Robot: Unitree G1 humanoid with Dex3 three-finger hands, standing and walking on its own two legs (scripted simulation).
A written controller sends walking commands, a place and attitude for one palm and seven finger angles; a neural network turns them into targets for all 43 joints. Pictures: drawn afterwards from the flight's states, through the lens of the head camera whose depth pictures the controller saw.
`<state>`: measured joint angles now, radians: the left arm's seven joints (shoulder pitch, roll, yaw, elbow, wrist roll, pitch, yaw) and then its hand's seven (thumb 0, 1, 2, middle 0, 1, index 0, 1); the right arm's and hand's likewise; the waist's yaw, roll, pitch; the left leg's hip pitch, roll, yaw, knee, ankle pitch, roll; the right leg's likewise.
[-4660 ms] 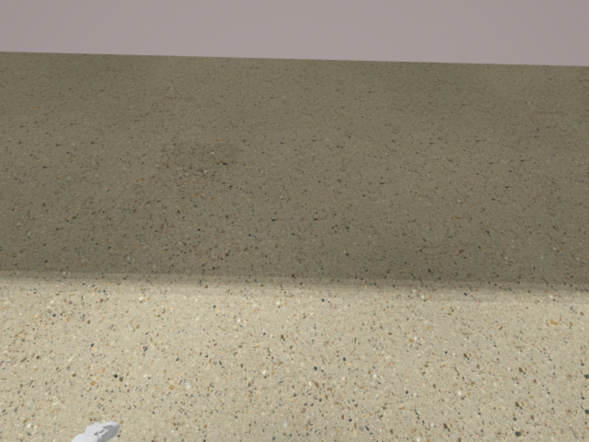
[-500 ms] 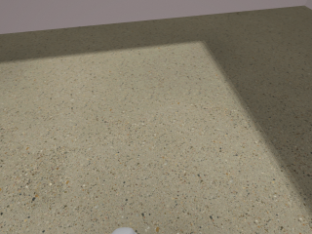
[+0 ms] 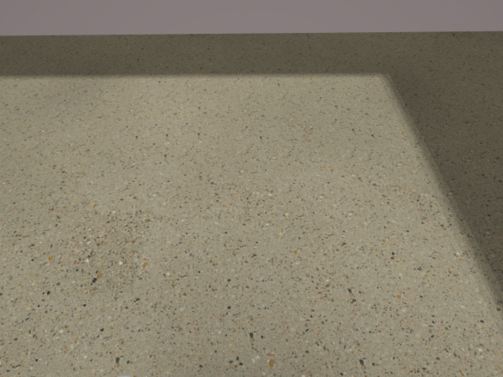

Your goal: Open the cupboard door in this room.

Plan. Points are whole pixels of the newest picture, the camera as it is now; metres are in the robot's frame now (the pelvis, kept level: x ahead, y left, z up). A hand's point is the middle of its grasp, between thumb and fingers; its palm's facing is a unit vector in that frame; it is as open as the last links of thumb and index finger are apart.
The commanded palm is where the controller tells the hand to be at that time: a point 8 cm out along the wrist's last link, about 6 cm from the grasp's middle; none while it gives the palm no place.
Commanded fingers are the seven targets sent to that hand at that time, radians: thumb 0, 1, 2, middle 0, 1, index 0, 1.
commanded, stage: turn or walk to find it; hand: left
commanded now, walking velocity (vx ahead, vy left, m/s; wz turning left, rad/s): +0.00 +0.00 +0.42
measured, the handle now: out of the picture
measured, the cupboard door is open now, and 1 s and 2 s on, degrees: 0 0 0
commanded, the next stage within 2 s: none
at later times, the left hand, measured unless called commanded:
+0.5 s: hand out of the picture -0.05 +0.24 -0.18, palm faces +0.27 -0.94 -0.23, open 7.3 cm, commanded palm none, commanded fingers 0.00 0.90 0.90 -0.20 -0.30 -0.20 -0.30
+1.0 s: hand out of the picture -0.04 +0.19 -0.13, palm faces +0.43 -0.86 -0.28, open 7.3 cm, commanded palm none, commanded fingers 0.00 0.90 0.90 -0.20 -0.30 -0.20 -0.30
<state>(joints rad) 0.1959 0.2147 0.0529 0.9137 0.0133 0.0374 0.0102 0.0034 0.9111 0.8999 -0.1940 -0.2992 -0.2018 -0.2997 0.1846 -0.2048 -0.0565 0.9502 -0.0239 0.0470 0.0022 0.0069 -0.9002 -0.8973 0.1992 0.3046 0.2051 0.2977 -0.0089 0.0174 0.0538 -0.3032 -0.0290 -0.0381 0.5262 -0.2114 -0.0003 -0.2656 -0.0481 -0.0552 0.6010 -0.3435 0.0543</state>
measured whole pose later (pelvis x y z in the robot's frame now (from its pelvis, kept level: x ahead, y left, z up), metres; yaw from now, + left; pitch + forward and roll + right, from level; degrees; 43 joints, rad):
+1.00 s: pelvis -0.05 -0.02 +0.01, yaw +26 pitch -1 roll +2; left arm 0.19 0.16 0.03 0.90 0.02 0.02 0.02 0.00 0.91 0.90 -0.20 -0.30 -0.21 -0.30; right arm 0.23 -0.25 -0.09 0.98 -0.03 0.08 0.01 0.01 -0.90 -0.90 0.20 0.30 0.20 0.30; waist -0.03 0.05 0.06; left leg -0.49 -0.02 -0.04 1.10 -0.38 -0.03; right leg -0.21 -0.06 -0.13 0.52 -0.28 -0.03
